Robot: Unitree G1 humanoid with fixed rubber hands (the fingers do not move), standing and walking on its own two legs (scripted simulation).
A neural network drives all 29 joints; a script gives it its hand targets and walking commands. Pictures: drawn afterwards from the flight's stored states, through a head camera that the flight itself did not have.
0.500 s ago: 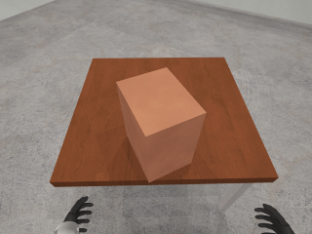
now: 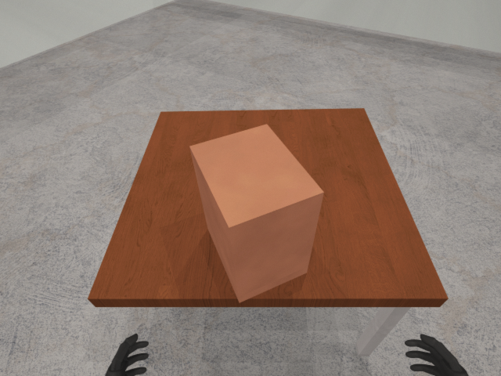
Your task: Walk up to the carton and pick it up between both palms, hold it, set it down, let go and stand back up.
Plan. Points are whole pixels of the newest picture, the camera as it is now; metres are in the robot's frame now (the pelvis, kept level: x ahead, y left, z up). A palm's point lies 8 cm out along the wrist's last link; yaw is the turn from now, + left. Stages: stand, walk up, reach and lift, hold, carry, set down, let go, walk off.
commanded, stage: reach and lift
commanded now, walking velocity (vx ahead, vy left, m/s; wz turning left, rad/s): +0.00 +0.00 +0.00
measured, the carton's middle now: (252, 214) +0.48 +0.01 -0.06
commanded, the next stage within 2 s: none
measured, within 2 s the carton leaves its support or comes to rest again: neither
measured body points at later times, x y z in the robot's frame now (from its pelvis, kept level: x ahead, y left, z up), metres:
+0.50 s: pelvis +0.01 -0.01 +0.00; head +0.00 +0.00 +0.45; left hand +0.18 +0.17 -0.07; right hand +0.18 -0.31 -0.07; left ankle +0.00 +0.17 -0.74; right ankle +0.00 -0.11 -0.74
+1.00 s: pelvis +0.00 -0.03 -0.01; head +0.01 -0.03 +0.44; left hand +0.19 +0.12 -0.04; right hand +0.21 -0.32 -0.06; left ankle +0.00 +0.17 -0.74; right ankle +0.00 -0.11 -0.74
